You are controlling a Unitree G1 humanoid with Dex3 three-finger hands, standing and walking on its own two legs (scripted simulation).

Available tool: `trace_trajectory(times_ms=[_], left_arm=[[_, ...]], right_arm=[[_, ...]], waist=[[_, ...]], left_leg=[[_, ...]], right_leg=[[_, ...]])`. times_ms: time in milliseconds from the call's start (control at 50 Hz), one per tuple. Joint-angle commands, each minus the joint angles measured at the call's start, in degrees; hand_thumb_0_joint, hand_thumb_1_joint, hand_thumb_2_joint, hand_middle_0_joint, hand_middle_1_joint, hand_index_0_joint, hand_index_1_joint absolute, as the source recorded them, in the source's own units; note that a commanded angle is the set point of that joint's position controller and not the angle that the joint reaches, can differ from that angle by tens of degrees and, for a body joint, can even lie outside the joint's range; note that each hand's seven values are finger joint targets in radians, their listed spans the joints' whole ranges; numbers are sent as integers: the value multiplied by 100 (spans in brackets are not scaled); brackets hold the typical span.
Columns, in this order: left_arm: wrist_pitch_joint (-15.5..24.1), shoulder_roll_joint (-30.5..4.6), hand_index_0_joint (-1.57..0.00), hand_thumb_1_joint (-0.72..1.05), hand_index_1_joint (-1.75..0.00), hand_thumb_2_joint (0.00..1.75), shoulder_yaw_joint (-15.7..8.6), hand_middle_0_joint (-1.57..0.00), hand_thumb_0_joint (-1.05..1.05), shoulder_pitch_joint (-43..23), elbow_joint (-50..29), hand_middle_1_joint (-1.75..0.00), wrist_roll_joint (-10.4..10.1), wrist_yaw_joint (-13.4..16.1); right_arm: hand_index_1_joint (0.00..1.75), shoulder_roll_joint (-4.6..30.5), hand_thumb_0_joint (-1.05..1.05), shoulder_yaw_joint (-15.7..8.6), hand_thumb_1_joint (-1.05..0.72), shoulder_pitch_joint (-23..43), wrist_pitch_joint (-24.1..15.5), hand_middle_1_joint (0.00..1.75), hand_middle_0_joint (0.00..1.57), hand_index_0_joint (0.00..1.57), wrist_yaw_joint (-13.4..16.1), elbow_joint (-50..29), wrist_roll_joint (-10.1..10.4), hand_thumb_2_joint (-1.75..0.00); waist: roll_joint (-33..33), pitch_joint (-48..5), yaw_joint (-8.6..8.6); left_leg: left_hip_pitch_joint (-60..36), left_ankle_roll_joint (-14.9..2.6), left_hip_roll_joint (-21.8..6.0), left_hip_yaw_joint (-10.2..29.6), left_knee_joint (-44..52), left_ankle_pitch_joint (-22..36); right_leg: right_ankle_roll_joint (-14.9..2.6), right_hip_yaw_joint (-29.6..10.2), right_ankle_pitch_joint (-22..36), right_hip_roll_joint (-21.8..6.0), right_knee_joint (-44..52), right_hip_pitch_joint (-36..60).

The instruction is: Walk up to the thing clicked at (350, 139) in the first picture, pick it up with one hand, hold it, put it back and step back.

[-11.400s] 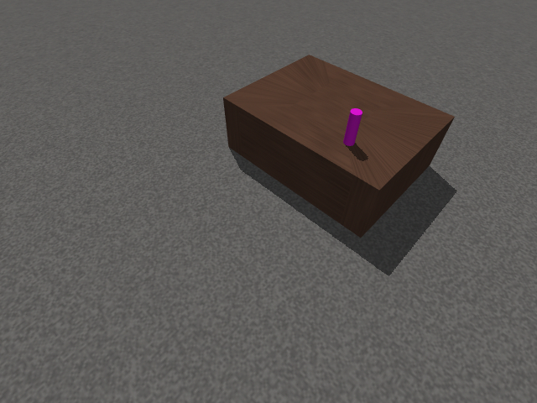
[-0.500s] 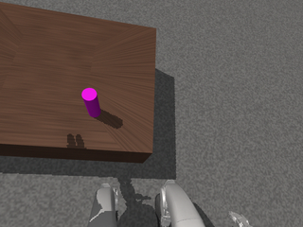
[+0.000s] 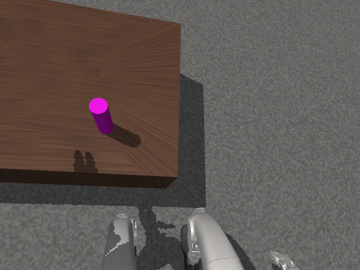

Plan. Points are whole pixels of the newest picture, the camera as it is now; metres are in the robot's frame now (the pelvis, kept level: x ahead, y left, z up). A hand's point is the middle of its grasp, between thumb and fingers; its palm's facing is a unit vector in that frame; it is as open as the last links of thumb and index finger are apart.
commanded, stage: go down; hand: left
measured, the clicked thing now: (102, 117) +0.53 +0.17 -0.24
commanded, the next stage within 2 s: none
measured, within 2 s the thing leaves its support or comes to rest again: neither
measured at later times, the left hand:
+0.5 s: hand out of the picture +0.45 +0.38 +0.05, palm faces +0.15 -0.99 -0.03, open 16.9 cm
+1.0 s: hand out of the picture +0.45 +0.38 +0.05, palm faces +0.16 -0.99 -0.01, open 16.9 cm
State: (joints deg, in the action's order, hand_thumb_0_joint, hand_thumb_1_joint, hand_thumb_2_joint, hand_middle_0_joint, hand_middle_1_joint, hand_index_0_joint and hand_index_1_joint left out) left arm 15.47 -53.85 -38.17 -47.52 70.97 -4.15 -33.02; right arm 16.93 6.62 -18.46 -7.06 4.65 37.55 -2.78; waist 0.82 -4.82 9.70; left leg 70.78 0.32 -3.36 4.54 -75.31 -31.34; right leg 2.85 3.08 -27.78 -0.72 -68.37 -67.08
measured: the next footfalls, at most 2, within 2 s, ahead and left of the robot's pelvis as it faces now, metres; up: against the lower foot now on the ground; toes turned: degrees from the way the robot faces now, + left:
none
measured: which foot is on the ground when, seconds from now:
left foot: down 0.00-1.00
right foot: down 0.00-1.00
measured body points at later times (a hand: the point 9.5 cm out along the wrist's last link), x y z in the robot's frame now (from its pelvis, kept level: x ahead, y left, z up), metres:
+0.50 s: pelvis +0.00 +0.00 +0.00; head +0.17 +0.06 +0.41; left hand +0.44 +0.43 +0.06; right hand +0.05 -0.27 -0.09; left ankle +0.03 +0.11 -0.62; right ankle +0.04 -0.16 -0.62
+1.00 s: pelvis +0.00 +0.00 -0.01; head +0.18 +0.06 +0.40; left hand +0.44 +0.43 +0.05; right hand +0.06 -0.27 -0.10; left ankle +0.03 +0.11 -0.62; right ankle +0.04 -0.16 -0.62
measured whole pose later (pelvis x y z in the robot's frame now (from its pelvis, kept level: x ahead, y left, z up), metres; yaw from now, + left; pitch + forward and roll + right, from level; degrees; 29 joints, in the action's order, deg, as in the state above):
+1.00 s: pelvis +0.00 +0.00 -0.01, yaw +0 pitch +27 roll -6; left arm 17.7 -53.2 -40.8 -45.3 68.3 -8.2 -36.0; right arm 16.5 7.2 -17.3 -7.3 5.6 37.9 -2.1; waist 0.6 -5.5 9.5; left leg 73.0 0.4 -3.3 4.9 -77.4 -32.1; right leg 2.9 3.3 -28.6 -0.7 -70.4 -69.2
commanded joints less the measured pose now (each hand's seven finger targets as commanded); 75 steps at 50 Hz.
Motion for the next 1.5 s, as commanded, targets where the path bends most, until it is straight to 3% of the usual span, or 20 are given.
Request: trace_trajectory(times_ms=[0,40,160,260,320,400,460,620,680,760,820,880,920,1000,1060,1180,1240,1320,1380,1480], left_arm=[[359,-2229,-2,-40,-5,10,-243,-4,0,-1736,-1255,-4,-186,-55],[363,-2398,-2,-38,-5,10,-371,-4,0,-1668,-1218,-4,-216,-64],[332,-2138,-2,-41,-6,10,-243,-4,0,-1567,-1159,-5,-253,-93],[425,-2285,-2,-40,-6,10,-331,-4,0,-1620,-1256,-5,-266,-63],[489,-2294,-3,-38,-5,9,-396,-4,0,-1592,-1338,-5,-297,-90],[495,-2107,-3,-40,-5,9,-296,-4,0,-1534,-1358,-4,-373,-177],[478,-2001,-3,-40,-5,9,-191,-4,0,-1671,-1346,-4,-395,-204],[559,-2279,-2,-39,-5,9,-412,-3,0,-1718,-1357,-5,-437,-243],[544,-2177,-2,-40,-5,10,-370,-3,0,-1640,-1370,-5,-456,-271],[487,-2132,-3,-43,-5,9,-400,-4,0,-1586,-1301,-5,-494,-270],[512,-2267,-3,-40,-5,8,-496,-4,0,-1494,-1374,-5,-495,-253],[549,-2150,-3,-40,-5,8,-481,-3,0,-1384,-1379,-5,-543,-289],[606,-2249,-3,-39,-5,9,-581,-4,0,-1392,-1564,-5,-587,-307],[610,-1968,-3,-40,-5,8,-386,-4,0,-1434,-1595,-5,-630,-392],[653,-2040,-3,-41,-5,8,-447,-4,0,-1495,-1607,-5,-656,-381],[710,-2250,-3,-39,-6,9,-520,-3,0,-1668,-1545,-6,-599,-361],[682,-2100,-3,-40,-6,9,-402,-3,0,-1726,-1422,-6,-572,-377],[693,-2255,-4,-41,-6,7,-456,-3,0,-1798,-1490,-7,-623,-373],[645,-2075,-3,-44,-6,8,-383,-3,0,-1626,-1134,-6,-634,-414],[662,-2254,-4,-46,-7,8,-442,-4,0,-1733,-1307,-7,-624,-452]], right_arm=[[30,1270,0,-457,-90,-1035,-110,30,20,20,95,-208,20,-90],[30,1272,0,-440,-89,-1017,-111,30,20,20,107,-209,39,-90],[30,1244,0,-423,-89,-1050,-99,30,20,20,111,-212,33,-90],[30,1220,0,-425,-89,-947,-108,30,20,20,109,-227,44,-90],[30,1224,0,-432,-90,-924,-117,30,20,20,122,-228,49,-90],[30,1254,0,-433,-89,-882,-140,30,20,20,142,-218,52,-90],[30,1267,0,-458,-89,-914,-147,30,20,20,153,-204,51,-90],[30,1250,0,-407,-89,-868,-155,30,20,20,166,-173,53,-90],[30,1261,0,-415,-89,-866,-150,30,20,20,176,-191,49,-90],[30,1214,0,-398,-90,-874,-137,30,20,20,182,-193,56,-90],[30,1214,0,-412,-90,-834,-140,30,20,20,188,-193,83,-90],[30,1204,0,-406,-90,-778,-145,30,20,20,184,-216,93,-90],[30,1208,0,-393,-90,-830,-155,30,20,20,185,-203,81,-90],[30,1217,0,-424,-90,-894,-168,30,20,20,193,-153,72,-90],[30,1227,0,-425,-90,-901,-188,30,20,20,199,-76,70,-90],[30,1206,0,-371,-90,-853,-185,30,20,20,195,-69,38,-90],[30,1222,0,-400,-90,-806,-180,30,20,20,188,-102,43,-90],[30,1226,0,-377,-89,-738,-187,30,20,20,198,-188,72,-90],[30,1231,0,-343,-90,-783,-199,30,20,20,189,-165,68,-90],[30,1249,0,-335,-89,-787,-200,30,20,20,180,-207,79,-90]], waist=[[-1672,-3008,-152],[-1695,-2977,-213],[-1516,-3019,-136],[-1537,-2879,-204],[-1657,-2939,-217],[-1814,-3000,-181],[-1679,-2840,-117],[-1737,-3005,-198],[-1808,-3135,-208],[-1517,-3148,-129],[-1576,-3056,-236],[-1579,-2920,-246],[-1628,-3127,-273],[-1678,-3149,-174],[-1667,-3192,-172],[-1814,-3150,-230],[-1850,-2977,-163],[-1629,-3015,-166],[-1516,-2911,-79],[-1687,-2964,-138]], left_leg=[[-2937,23,63,107,984,2517],[-2900,28,67,108,999,2459],[-2785,-31,95,30,913,2637],[-2593,-28,107,33,987,2041],[-2676,-5,91,67,1014,2042],[-3119,58,41,153,1005,2433],[-2917,34,65,131,989,2164],[-2817,41,71,177,894,2206],[-3032,57,61,188,886,2423],[-2627,-20,113,81,804,2263],[-2501,-23,132,53,847,2012],[-2554,7,103,112,858,2044],[-2662,9,106,109,786,2469],[-2860,9,104,99,727,2698],[-2881,20,97,141,681,2789],[-2858,25,102,143,708,2637],[-2853,51,75,185,831,2222],[-2416,-19,113,95,827,1710],[-2440,-20,97,131,727,2062],[-2422,24,87,189,750,1948]], right_leg=[[-456,48,1378,164,655,846],[-451,55,1363,169,626,894],[-420,3,1642,147,695,1110],[-439,2,1216,164,680,1023],[-453,29,1163,161,627,917],[-463,84,1248,178,562,616],[-463,56,1119,173,630,593],[-465,73,1097,174,478,511],[-468,89,1196,176,445,494],[-425,26,1348,163,537,897],[-437,-3,1171,170,550,887],[-450,43,1099,184,490,662],[-446,43,1383,162,453,793],[-437,28,1532,156,463,730],[-444,60,1552,159,407,646],[-464,56,1388,159,357,531],[-479,99,1060,182,372,333],[-446,26,981,175,416,698],[-446,68,1165,177,383,527],[-467,97,1006,170,280,411]])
